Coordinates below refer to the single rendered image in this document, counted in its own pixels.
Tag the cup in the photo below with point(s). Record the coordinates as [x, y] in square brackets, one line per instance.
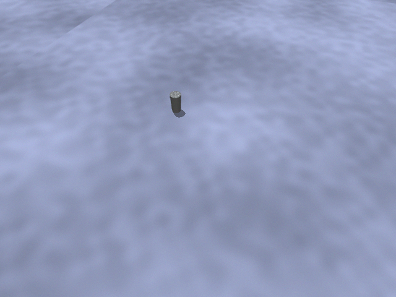
[175, 97]

